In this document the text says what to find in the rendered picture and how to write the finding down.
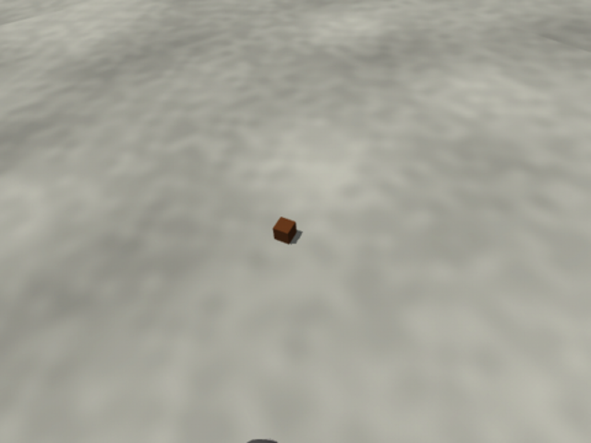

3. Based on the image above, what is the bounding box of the cube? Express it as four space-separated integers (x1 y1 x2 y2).
272 217 296 245

